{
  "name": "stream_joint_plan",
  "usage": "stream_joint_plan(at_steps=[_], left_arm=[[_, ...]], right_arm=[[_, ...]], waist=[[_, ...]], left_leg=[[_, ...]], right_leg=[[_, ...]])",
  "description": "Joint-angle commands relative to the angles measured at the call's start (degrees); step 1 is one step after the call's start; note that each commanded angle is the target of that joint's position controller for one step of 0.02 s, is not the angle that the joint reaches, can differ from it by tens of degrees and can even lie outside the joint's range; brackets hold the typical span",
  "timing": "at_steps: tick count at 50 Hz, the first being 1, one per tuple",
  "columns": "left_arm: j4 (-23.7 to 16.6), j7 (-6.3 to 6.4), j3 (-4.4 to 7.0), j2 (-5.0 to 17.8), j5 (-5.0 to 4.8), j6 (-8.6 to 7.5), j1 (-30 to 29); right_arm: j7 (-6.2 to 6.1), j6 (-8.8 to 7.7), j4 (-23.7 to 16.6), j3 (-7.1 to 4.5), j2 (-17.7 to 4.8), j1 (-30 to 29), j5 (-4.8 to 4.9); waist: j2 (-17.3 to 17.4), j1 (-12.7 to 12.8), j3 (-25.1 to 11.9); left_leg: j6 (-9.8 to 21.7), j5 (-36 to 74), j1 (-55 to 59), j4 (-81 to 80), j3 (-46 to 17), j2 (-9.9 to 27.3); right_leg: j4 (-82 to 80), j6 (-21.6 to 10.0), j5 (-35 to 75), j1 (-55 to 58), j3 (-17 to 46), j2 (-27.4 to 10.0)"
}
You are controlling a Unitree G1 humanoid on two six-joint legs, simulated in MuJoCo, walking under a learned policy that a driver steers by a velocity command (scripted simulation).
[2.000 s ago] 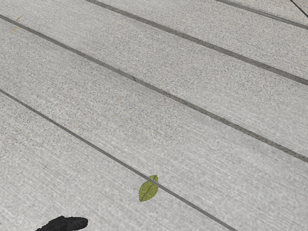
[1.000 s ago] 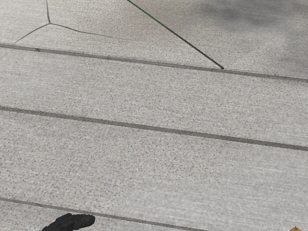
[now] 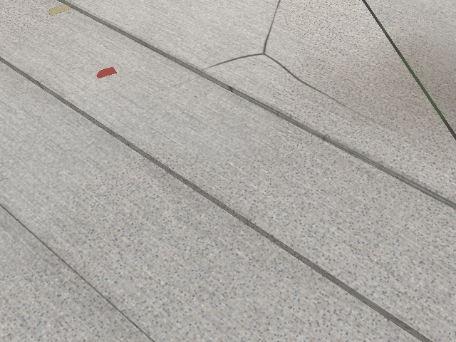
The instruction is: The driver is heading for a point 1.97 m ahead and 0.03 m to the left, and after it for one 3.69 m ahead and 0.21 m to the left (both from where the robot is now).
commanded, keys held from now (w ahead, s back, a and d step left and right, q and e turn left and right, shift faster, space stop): q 0.26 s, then no key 0.16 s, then w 0.58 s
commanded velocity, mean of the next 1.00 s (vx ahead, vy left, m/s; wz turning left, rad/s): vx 0.19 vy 0.00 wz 0.29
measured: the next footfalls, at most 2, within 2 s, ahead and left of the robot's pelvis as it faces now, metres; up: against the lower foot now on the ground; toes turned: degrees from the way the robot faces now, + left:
right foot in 0.06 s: +0.05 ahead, -0.12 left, +0.00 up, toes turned +7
left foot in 0.50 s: -0.03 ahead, +0.08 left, +0.00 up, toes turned +13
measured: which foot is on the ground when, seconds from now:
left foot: down 0.00-0.08, up 0.10-0.48, down 0.50-0.98, up 1.00-1.00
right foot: up 0.00-0.04, down 0.06-0.50, up 0.52-0.90, down 0.92-1.00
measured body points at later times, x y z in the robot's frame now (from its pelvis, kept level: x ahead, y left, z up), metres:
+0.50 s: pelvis -0.02 -0.02 +0.00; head +0.00 -0.01 +0.45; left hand +0.01 +0.27 -0.12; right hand +0.19 -0.23 -0.11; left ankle -0.07 +0.07 -0.74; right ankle +0.01 -0.13 -0.74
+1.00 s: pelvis +0.14 -0.01 +0.00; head +0.17 -0.02 +0.45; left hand +0.25 +0.27 -0.09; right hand +0.19 -0.27 -0.14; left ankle -0.05 +0.06 -0.69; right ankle +0.23 -0.08 -0.70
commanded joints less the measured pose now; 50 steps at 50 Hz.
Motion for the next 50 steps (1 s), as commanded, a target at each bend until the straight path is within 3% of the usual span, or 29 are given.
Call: stream_joint_plan(at_steps=[1, 2, 3, 4, 5, 6, 7, 8, 10, 15, 21, 23, 24, 25, 26, 27, 28, 29, 30, 32, 34, 38, 42, 43, 45, 47, 48, 49, 50], left_arm=[[-2.94, 0.46, 1.17, 4.28, -0.81, -1.58, 5.0], [-2.06, 0.75, 1.22, 4.15, -0.76, -1.95, 7.77], [-1.73, 1.3, 1.81, 6.28, -0.16, -2.29, 8.87], [-3.03, 1.77, 2.76, 11.44, 0.72, -2.28, 8.05], [-5.38, 1.36, 3.33, 15.08, 1.66, -2.15, 1.34], [-5.52, 1.02, 2.58, 10.8, 1.68, -2.23, 0.86], [-5.68, 0.71, 1.54, 7.46, 1.18, -2.47, -2.2], [-6.12, 0.38, 1.28, 6.53, 0.95, -2.57, -3.93], [-6.7, 0.55, 1.27, 6.26, 0.72, -2.71, -3.29], [-3.98, 0.68, 2.51, 8.47, 0.6, -2.88, 6.65], [-2.97, -0.94, 3.04, 10.01, 0.91, -2.65, 5.09], [-2.34, -1.45, 3.08, 10.19, 0.72, -2.16, 5.25], [-1.98, -1.55, 2.75, 9.19, 0.32, -1.87, 5.27], [-2.03, -1.71, 2.0, 6.04, 0.82, -1.76, 5.8], [-6.04, -2.28, 0.16, 0.5, 0.85, -1.88, 2.17], [-6.63, -2.02, 1.78, 7.22, 1.98, -1.46, -2.74], [-6.12, -2.63, 2.49, 8.52, 1.1, -1.47, -2.79], [-4.56, -3.44, 2.51, 8.4, 0.52, -1.92, -0.45], [-3.08, -4.02, 2.82, 8.65, 0.68, -2.43, 1.79], [-0.51, -4.74, 2.77, 7.65, 1.69, -2.92, 4.27], [-0.51, -4.96, 2.52, 6.4, 1.53, -3.0, 2.91], [-2.39, -4.87, 2.02, 5.33, 1.49, -2.84, -3.23], [-4.96, -4.87, 0.94, 3.74, 1.3, -3.02, -8.67], [-5.15, -4.9, 0.84, 3.92, 1.41, -3.19, -8.23], [-5.27, -4.52, 0.79, 3.66, 0.97, -3.39, -5.63], [-1.47, -3.3, 1.87, 4.84, 0.95, -4.0, 6.38], [1.39, -2.64, 3.57, 9.11, 1.54, -4.55, 14.25], [2.85, -2.15, 5.48, 14.71, 2.03, -4.76, 24.38], [3.86, -2.25, 4.08, 12.69, 1.24, -5.33, 22.77]], right_arm=[[0.19, -0.07, -3.77, -2.46, -8.34, -1.76, 0.24], [0.18, 0.08, -3.87, -2.48, -8.15, -2.85, 0.88], [-0.05, -0.06, -4.11, -2.14, -6.54, -2.42, 1.38], [-0.31, -0.25, -4.13, -1.37, -2.59, 1.85, 1.71], [-0.85, -0.51, -4.71, -2.13, -5.11, -0.19, 0.57], [-0.67, -0.61, -4.32, -2.89, -8.35, -1.5, -1.01], [-0.16, -0.46, -2.99, -2.98, -7.95, 0.5, -0.81], [0.32, 0.0, -1.91, -2.79, -7.43, 2.56, -0.49], [1.49, 0.74, -1.26, -2.51, -6.94, 3.19, 0.18], [1.94, 1.51, -3.53, -1.11, -4.75, -3.45, 0.85], [1.16, 1.32, -4.17, 0.42, -3.15, -3.72, 1.85], [0.96, 0.57, -3.35, 1.13, -2.06, -1.12, 1.52], [0.71, -0.15, -2.33, 1.49, -1.65, 0.96, 0.85], [0.45, -1.03, -1.0, 1.44, -3.51, 4.24, 0.14], [0.19, -1.55, -1.58, -0.25, -11.61, 8.27, 0.08], [-0.19, -1.76, -0.27, -1.04, -13.0, 10.53, -0.38], [-0.29, -1.98, -0.03, 0.2, -9.64, 7.36, -0.25], [-0.29, -2.42, -0.27, 1.02, -7.5, 4.24, 0.27], [-0.41, -3.02, -0.66, 1.33, -6.73, 2.16, 0.43], [-0.27, -4.61, 0.07, 1.69, -5.43, 3.05, 0.61], [0.14, -5.78, 1.31, 1.53, -5.5, 5.37, 0.8], [0.04, -6.47, 3.65, 1.34, -5.54, 9.7, 0.72], [-0.48, -6.7, 5.89, 1.07, -6.83, 12.34, 0.53], [-0.25, -6.7, 6.24, 1.08, -7.45, 12.78, 0.47], [-0.12, -6.72, 7.07, 1.14, -7.76, 12.09, 0.61], [-0.02, -6.77, 7.33, 1.21, -8.59, 9.54, 1.56], [0.06, -6.97, 6.51, 1.53, -7.93, 9.91, 2.39], [0.2, -7.33, 4.16, 2.08, -6.61, 7.77, 2.47], [0.4, -7.57, 3.05, 1.99, -4.91, 3.21, 0.23]], waist=[[7.64, 2.38, -5.68], [7.06, 4.13, -5.29], [4.01, 4.2, -4.21], [-8.29, 1.86, -5.34], [-15.15, 2.2, 0.04], [-8.52, 1.53, 0.17], [-6.28, -0.9, -0.37], [-6.24, -1.88, -1.14], [-8.67, -0.62, -2.39], [-9.47, 4.92, -3.3], [-13.29, 4.76, -4.89], [-11.71, 3.08, -6.06], [-9.32, 1.52, -5.74], [-1.47, 0.52, -6.23], [16.25, -1.94, -5.53], [12.17, -5.14, 2.53], [8.55, -2.02, 6.57], [7.68, 0.44, 7.97], [8.13, 1.95, 6.92], [6.36, 2.44, 3.9], [4.7, 2.11, 2.94], [4.33, 0.16, 4.6], [4.56, -1.19, 6.11], [5.51, -1.14, 5.28], [5.99, 1.18, 4.72], [2.98, 7.95, -0.93], [-4.86, 10.63, -7.14], [-14.86, 15.53, -15.4], [-12.0, 13.19, -13.42]], left_leg=[[5.55, -6.93, 3.76, -8.39, -19.74, 13.29], [3.45, -8.92, 1.12, -7.36, -19.27, 11.66], [0.29, -16.03, -2.9, -4.36, -17.08, 8.35], [-2.93, -25.35, -7.99, 10.02, -8.14, 2.0], [-4.31, -28.03, -15.67, 23.94, 3.52, -4.17], [-4.65, -25.49, -11.3, 34.37, 1.67, 1.11], [-4.48, -21.96, -9.45, 39.46, 2.11, 1.07], [-4.87, -19.1, -9.14, 43.19, 3.02, 1.37], [-6.18, -17.02, -11.5, 46.97, 5.09, 1.97], [-8.35, -19.62, -14.05, 35.33, 5.62, 3.4], [-5.66, -23.83, 1.31, 15.13, 10.95, 3.94], [-3.66, -16.96, 9.04, 2.53, 13.27, 3.39], [-2.36, -11.5, 16.8, -6.1, 13.35, 3.04], [-0.81, -15.42, 26.91, -9.02, 4.06, 8.9], [5.27, -32.38, 30.32, -15.9, -20.44, 25.93], [11.11, -32.47, 19.66, -18.81, -26.19, 30.08], [11.43, -35.78, 16.84, -19.64, -22.39, 27.43], [9.42, -34.55, 15.22, -20.57, -17.85, 23.99], [7.5, -29.84, 16.25, -21.16, -13.71, 21.04], [7.16, -17.75, 17.71, -20.29, -7.62, 18.09], [7.94, -12.68, 19.38, -20.01, -5.44, 18.09], [9.52, -11.22, 22.28, -20.68, -5.08, 19.7], [9.37, -7.31, 22.07, -20.46, -3.59, 21.27], [9.55, -1.95, 21.06, -19.33, -2.72, 21.7], [8.49, 9.36, 17.96, -16.02, -0.66, 22.06], [5.12, 30.8, 12.72, -2.16, 4.18, 18.69], [1.75, 30.78, 1.69, 12.93, 8.28, 13.85], [-1.8, 6.16, -9.88, 37.23, 12.17, 6.33], [0.01, -18.86, -15.51, 45.89, 2.61, 3.93]], right_leg=[[-10.66, -1.71, 1.43, 7.25, -2.02, 3.05], [-19.04, -2.35, 5.62, 12.58, -2.66, 3.53], [-26.6, -3.32, 5.76, 16.85, 1.05, -0.57], [-32.98, -6.58, -2.87, 20.02, 16.11, -15.9], [-36.21, -12.63, 2.95, 10.46, 26.6, -25.18], [-33.54, -14.57, 12.41, 6.16, 21.86, -23.68], [-31.24, -13.19, 18.96, 5.18, 14.52, -19.13], [-29.84, -11.55, 23.24, 6.63, 8.51, -15.54], [-27.75, -11.47, 29.76, 11.79, 3.12, -12.97], [-24.61, -13.34, 37.29, 23.77, 2.59, -15.64], [-21.25, -13.43, 40.9, 18.15, 0.53, -15.92], [-20.76, -11.82, 26.91, 14.72, 0.08, -14.83], [-19.26, -9.72, 15.97, 9.01, -0.92, -13.55], [-12.73, -6.66, 3.17, -1.17, -4.16, -10.43], [1.8, -2.46, -10.91, -16.26, -12.51, -1.74], [8.56, -2.46, -9.28, -19.04, -5.97, -3.14], [11.85, -2.76, -3.98, -19.08, -3.66, -4.47], [11.84, -2.78, 0.78, -18.29, -3.19, -4.79], [11.71, -2.6, 4.25, -17.1, -3.67, -4.9], [15.16, -2.26, 9.15, -15.22, -5.11, -4.62], [15.91, -1.75, 11.46, -17.14, -5.48, -5.15], [11.01, -0.54, 12.4, -22.62, -5.34, -6.4], [2.4, -1.92, 10.01, -20.11, -6.22, -6.12], [2.49, -2.96, 4.24, -16.74, -9.44, -4.0], [-0.6, -5.47, 2.78, -8.5, -10.86, -2.36], [-8.2, -7.62, 7.52, 10.99, -12.57, 2.83], [-9.6, -9.89, 3.53, 27.1, -4.75, -0.78], [-21.16, -15.12, -12.91, 37.55, 19.61, -16.11], [-31.13, -15.43, -13.81, 32.67, 35.78, -21.31]])
Velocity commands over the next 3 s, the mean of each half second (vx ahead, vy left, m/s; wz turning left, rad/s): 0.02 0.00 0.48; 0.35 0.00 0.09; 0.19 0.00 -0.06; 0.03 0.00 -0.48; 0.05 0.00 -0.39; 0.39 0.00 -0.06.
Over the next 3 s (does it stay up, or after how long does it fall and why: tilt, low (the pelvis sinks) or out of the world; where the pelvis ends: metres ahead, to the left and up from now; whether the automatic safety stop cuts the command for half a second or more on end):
stays up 0.39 0.08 0.03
